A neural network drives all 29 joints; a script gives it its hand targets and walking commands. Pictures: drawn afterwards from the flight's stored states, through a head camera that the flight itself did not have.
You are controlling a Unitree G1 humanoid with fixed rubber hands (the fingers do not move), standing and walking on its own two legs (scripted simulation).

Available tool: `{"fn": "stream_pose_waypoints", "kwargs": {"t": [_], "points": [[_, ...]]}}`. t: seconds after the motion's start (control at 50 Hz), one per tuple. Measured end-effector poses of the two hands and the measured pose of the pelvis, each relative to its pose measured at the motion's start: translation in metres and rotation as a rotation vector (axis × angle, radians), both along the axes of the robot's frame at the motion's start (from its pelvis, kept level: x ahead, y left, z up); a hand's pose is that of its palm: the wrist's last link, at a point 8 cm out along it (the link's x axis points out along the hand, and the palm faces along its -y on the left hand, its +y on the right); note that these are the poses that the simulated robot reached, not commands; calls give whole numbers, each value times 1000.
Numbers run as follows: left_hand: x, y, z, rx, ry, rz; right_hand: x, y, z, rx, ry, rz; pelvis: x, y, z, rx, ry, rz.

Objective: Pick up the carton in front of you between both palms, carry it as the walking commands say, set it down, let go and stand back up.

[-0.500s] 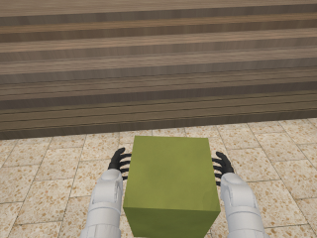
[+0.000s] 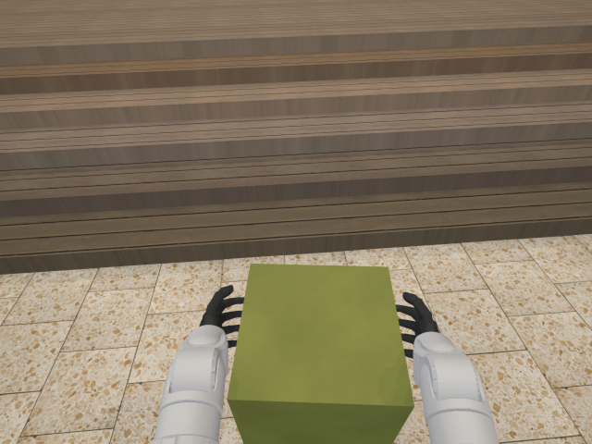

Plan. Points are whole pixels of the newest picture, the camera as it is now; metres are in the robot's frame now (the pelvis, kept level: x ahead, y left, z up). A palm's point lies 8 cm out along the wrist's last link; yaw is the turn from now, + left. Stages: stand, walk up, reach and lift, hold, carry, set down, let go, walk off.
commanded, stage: reach and lift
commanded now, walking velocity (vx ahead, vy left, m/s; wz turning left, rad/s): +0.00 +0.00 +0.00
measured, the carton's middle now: (316, 365) +0.29 +0.00 -0.05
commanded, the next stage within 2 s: hold in 0.04 s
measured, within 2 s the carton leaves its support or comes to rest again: neither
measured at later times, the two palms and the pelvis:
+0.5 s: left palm (210, 332) +0.27 +0.15 +0.05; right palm (430, 340) +0.27 -0.15 +0.05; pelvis -0.01 +0.00 +0.00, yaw +0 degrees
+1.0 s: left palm (210, 331) +0.28 +0.15 +0.05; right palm (430, 338) +0.27 -0.15 +0.05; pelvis -0.01 +0.00 +0.00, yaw +0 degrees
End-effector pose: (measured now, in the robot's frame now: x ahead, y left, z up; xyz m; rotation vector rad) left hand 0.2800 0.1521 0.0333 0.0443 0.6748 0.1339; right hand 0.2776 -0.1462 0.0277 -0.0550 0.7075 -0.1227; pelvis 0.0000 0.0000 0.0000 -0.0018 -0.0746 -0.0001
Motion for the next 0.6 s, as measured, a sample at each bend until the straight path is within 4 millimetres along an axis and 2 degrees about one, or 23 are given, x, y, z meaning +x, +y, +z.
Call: {"fn": "stream_pose_waypoints", "kwargs": {"t": [0.26,0.6], "points": [[-5,0,18,-7,-25,9,-4,0,18,8,-28,-6,-6,1,0,0,-35,1],[-5,-1,18,-7,-16,11,-5,-1,18,15,-22,-14,-13,0,-1,1,-43,0]]}}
